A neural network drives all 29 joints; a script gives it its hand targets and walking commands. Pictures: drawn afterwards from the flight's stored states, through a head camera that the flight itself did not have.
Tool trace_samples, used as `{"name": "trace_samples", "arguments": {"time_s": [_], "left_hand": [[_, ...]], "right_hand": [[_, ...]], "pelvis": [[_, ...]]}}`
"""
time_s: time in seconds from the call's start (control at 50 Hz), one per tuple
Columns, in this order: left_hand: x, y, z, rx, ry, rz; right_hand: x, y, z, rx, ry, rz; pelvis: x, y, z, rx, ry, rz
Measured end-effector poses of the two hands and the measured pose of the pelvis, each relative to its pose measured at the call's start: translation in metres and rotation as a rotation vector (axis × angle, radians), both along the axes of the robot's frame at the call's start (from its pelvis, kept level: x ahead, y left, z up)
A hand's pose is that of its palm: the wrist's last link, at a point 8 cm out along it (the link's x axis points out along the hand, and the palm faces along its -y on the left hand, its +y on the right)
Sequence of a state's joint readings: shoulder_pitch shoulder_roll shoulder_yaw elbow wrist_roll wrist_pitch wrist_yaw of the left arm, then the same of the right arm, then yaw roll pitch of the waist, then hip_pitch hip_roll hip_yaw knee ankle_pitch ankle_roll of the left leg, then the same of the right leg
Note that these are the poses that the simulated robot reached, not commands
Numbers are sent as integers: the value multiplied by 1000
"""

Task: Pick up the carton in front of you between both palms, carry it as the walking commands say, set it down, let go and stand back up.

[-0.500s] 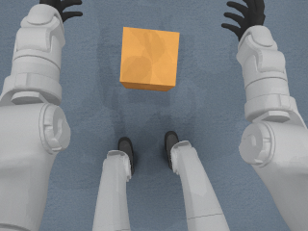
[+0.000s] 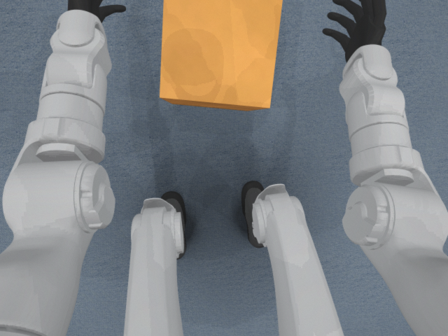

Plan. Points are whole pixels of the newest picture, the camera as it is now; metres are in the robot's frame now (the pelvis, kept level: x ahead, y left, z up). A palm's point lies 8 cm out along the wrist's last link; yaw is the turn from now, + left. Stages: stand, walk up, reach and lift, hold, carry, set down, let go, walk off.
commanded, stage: reach and lift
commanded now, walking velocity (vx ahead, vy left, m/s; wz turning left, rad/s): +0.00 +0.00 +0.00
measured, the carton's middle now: (216, 60) +0.53 -0.03 -0.41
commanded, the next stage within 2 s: none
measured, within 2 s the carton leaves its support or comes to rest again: leaves its support in 1.38 s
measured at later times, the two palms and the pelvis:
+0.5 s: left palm (124, 49) +0.55 +0.16 -0.34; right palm (304, 65) +0.50 -0.21 -0.34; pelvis -0.05 +0.00 -0.15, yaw +0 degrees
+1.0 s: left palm (139, 46) +0.55 +0.13 -0.34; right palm (291, 63) +0.51 -0.18 -0.33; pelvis -0.05 +0.00 -0.16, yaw -1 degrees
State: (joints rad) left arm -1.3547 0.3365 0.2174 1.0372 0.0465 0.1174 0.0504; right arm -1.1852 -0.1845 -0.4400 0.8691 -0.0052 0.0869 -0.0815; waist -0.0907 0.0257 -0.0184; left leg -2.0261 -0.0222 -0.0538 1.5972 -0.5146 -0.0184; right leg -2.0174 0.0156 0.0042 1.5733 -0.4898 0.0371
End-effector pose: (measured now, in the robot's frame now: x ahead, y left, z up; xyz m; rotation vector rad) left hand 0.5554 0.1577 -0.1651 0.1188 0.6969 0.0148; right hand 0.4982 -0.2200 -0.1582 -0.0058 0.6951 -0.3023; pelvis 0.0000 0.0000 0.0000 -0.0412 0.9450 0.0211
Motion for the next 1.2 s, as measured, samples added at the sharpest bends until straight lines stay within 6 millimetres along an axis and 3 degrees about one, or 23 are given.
{"name": "trace_samples", "arguments": {"time_s": [0.1,0.22,0.36,0.5,0.58,0.7,0.9,1.0,1.2], "left_hand": [[-2,4,-50,5,-19,9],[-1,2,-88,-1,-17,8],[-3,-2,-131,-14,22,4],[-5,-2,-173,-24,31,0],[-1,0,-182,-12,22,-13],[10,-7,-175,-19,-6,-37],[0,-15,-172,-27,8,-47],[-2,-31,-171,-48,13,-80],[-1,-32,-171,-52,37,-81]], "right_hand": [[0,-1,-51,2,-13,7],[3,3,-93,13,-8,12],[2,11,-138,26,33,31],[3,15,-179,18,63,45],[9,18,-185,25,50,40],[13,19,-181,25,31,32],[5,26,-176,32,34,41],[8,43,-177,58,28,72],[10,40,-178,83,34,86]], "pelvis": [[-19,1,-53,1,-54,-4],[-40,2,-103,1,-155,-6],[-52,2,-135,0,-240,-8],[-49,0,-154,3,-307,0],[-42,1,-160,-3,-323,-1],[-36,2,-166,-12,-310,-3],[-42,4,-164,-15,-307,-3],[-46,4,-161,-15,-327,-2],[-46,5,-169,-14,-363,5]]}}
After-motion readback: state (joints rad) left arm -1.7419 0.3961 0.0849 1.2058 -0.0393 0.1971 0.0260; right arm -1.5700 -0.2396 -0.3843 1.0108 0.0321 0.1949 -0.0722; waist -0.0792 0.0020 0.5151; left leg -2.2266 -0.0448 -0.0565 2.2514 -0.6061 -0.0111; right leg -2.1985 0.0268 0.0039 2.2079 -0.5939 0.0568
